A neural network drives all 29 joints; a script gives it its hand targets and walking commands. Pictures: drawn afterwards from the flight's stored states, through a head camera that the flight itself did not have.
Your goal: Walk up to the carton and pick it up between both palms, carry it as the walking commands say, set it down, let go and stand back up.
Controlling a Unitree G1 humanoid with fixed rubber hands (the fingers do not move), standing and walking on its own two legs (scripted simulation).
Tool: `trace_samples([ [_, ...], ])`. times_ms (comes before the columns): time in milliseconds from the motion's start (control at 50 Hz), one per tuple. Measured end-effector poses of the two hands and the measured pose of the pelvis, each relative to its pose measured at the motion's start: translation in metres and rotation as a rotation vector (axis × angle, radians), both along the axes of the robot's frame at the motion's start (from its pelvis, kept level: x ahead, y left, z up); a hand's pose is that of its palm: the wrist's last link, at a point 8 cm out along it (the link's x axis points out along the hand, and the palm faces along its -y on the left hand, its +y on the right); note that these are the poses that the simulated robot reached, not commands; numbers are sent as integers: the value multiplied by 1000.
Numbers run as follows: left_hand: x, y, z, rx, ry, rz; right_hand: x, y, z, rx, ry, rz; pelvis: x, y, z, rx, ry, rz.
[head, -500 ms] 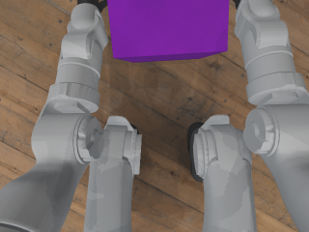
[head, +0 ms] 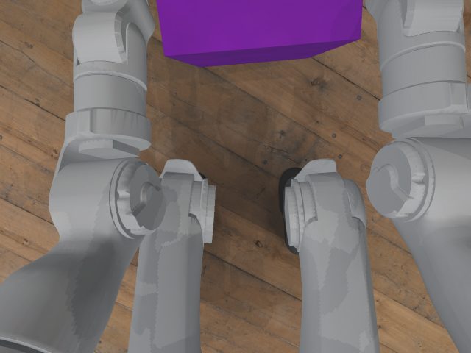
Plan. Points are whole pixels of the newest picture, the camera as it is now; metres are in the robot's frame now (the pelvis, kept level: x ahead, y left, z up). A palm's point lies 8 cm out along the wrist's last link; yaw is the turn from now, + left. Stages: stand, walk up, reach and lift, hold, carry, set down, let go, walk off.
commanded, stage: reach and lift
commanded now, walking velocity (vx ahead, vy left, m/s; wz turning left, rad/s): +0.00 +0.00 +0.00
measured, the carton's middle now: out of the picture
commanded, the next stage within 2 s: none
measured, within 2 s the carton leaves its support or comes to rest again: neither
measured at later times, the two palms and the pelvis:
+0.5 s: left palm out of the picture +0.55 +0.13 -0.08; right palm out of the picture +0.56 -0.15 -0.08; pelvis -0.01 +0.00 +0.05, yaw +0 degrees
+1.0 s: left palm out of the picture +0.53 +0.13 -0.01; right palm out of the picture +0.54 -0.15 -0.01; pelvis -0.02 +0.00 +0.09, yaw -1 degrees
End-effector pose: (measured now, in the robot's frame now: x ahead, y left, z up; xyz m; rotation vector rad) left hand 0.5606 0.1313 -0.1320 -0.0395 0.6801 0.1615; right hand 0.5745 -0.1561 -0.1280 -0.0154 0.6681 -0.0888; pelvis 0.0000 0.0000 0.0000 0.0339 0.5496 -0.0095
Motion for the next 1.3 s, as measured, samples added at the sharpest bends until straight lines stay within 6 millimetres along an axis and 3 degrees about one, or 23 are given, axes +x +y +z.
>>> trace_samples([
  [260, -4, 5, 18, -1, -33, 10, -7, 5, 12, 24, -31, -14, -3, 3, 19, -8, -33, 2],
  [480, -14, 3, 50, -19, -40, 23, -15, 3, 48, 23, -37, -17, -10, 3, 44, -7, -46, -4],
  [1140, -41, 2, 135, -2, -49, 20, -43, 1, 130, 34, -47, -26, -23, 3, 104, -7, -118, -9],
  [1300, -47, 0, 160, -8, -74, 18, -48, -1, 160, 25, -72, -27, -26, 3, 118, -6, -152, -15],
])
